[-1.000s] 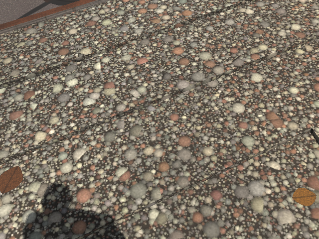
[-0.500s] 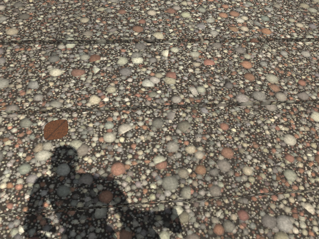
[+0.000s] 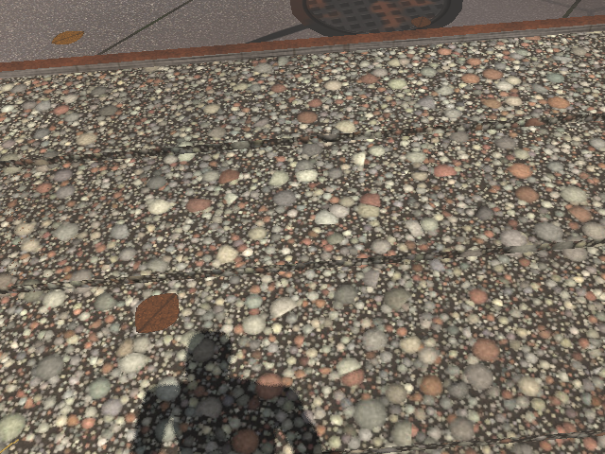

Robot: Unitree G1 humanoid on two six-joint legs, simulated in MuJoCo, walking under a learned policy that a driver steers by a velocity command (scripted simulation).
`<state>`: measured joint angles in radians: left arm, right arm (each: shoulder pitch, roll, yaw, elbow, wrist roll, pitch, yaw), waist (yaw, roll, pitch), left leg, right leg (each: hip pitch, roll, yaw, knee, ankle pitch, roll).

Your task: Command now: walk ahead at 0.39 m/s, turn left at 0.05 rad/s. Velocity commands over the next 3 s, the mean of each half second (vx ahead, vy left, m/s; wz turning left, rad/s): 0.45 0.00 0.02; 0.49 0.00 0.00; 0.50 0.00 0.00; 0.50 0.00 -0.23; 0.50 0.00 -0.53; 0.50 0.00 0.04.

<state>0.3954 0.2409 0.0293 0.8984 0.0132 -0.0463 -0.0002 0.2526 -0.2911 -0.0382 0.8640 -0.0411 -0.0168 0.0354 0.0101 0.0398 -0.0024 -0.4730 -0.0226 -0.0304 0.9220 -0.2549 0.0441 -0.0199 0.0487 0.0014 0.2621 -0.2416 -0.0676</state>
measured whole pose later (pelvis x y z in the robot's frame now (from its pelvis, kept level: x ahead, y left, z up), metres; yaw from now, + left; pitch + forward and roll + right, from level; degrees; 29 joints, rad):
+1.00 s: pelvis +0.53 +0.01 +0.01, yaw +1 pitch -1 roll -1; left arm 0.24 0.22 0.05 0.94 0.02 -0.06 -0.01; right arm 0.30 -0.22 -0.03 0.96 -0.03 -0.06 0.01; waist -0.01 0.03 0.06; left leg -0.44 0.04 -0.01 1.20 -0.28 0.09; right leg -0.29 0.05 -0.14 0.48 -0.18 -0.10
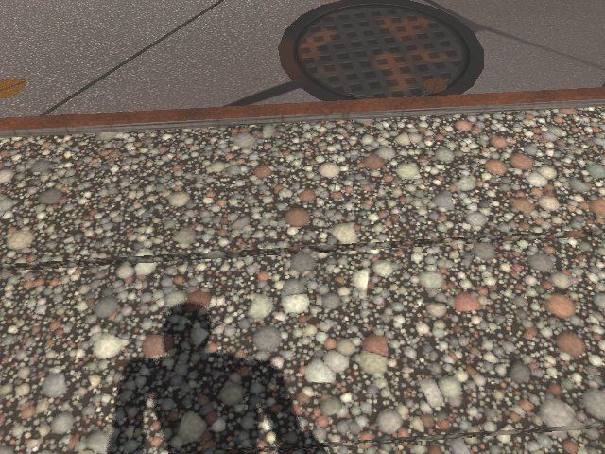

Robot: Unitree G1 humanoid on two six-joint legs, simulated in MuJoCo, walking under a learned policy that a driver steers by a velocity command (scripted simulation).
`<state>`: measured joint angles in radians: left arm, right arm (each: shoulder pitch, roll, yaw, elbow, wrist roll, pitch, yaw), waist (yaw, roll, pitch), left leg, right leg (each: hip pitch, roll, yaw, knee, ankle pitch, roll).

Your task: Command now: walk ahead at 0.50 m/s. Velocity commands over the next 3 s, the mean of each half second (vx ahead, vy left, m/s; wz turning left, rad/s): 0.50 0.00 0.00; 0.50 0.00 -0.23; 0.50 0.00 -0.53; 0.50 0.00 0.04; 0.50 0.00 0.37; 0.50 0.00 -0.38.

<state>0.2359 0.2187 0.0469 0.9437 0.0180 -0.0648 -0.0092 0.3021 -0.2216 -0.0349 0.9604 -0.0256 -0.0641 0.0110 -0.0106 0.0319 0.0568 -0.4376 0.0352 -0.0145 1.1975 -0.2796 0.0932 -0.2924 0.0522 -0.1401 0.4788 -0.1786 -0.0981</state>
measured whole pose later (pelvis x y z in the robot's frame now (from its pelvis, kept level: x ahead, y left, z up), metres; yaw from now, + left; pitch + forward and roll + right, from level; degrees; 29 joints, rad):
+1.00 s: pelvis +0.55 +0.01 +0.01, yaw -10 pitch +0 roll -1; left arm 0.15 0.22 0.06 0.88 0.02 -0.03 -0.02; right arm 0.34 -0.18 -0.04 0.97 -0.02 -0.09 0.00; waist 0.00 0.01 0.05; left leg -0.26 0.02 0.04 1.23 -0.32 0.04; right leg -0.45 0.11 -0.14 0.66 -0.23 -0.16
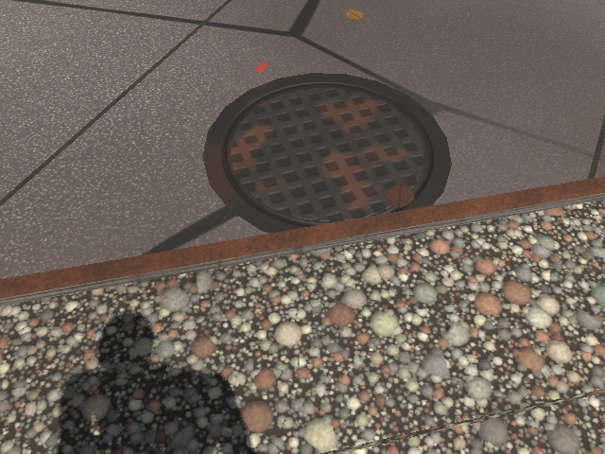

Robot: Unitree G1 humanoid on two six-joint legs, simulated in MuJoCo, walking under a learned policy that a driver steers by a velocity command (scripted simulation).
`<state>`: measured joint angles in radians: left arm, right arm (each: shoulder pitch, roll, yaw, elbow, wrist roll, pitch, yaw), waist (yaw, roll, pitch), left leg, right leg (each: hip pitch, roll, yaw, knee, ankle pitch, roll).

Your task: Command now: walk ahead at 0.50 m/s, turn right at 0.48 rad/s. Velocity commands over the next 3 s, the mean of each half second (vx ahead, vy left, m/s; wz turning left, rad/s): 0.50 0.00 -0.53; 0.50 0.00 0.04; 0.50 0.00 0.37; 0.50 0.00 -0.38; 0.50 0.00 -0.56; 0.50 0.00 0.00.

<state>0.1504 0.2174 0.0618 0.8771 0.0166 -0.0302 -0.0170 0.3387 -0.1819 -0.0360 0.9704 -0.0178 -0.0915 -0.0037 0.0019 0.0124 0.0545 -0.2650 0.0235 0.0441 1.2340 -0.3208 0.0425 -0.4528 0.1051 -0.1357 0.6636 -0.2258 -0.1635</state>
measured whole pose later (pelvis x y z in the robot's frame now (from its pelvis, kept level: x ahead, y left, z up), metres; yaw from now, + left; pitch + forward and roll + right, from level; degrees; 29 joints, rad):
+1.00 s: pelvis +0.47 -0.08 +0.06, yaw -14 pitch +1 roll +1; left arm 0.22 0.22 0.03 0.83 0.03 -0.03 0.01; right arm 0.30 -0.27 -0.08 0.89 -0.02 0.01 0.01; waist -0.03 0.04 -0.01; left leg -0.46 -0.02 -0.02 1.09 -0.47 0.04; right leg -0.18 0.00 -0.07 0.36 -0.56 0.15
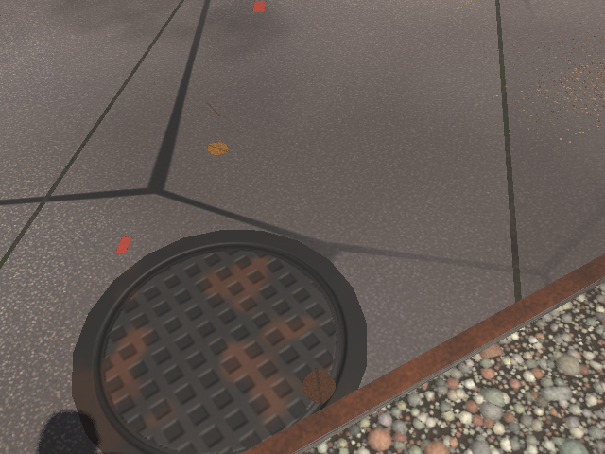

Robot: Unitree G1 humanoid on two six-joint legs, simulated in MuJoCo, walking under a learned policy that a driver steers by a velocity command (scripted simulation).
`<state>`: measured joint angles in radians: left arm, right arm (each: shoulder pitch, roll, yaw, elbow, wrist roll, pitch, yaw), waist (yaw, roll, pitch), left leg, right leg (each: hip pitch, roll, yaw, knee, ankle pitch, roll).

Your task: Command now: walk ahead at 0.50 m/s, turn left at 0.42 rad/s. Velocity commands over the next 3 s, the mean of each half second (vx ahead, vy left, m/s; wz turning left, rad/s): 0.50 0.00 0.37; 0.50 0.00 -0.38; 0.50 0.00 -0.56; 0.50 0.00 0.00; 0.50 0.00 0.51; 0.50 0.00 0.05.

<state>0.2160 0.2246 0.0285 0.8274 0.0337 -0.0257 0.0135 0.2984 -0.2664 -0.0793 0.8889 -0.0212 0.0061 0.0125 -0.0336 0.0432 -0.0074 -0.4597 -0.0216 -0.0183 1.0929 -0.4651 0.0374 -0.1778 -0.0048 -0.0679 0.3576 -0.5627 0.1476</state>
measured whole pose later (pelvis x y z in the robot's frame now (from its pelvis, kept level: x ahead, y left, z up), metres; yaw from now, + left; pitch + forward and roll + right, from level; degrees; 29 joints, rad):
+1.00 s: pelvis +0.56 +0.10 +0.04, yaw -1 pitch +0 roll -1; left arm 0.34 0.28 0.07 0.90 0.01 -0.04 -0.01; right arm 0.09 -0.24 -0.01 0.69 -0.04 -0.05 0.00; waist 0.03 0.01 0.05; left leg -0.60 0.09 -0.07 1.21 -0.28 0.01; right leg -0.23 0.18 -0.01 0.41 -0.18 -0.16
